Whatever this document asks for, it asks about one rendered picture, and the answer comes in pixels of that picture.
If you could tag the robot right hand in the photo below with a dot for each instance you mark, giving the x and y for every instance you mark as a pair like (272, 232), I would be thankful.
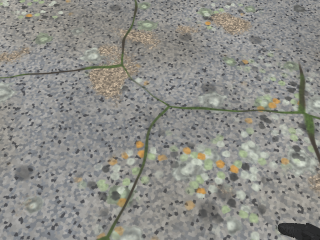
(300, 231)

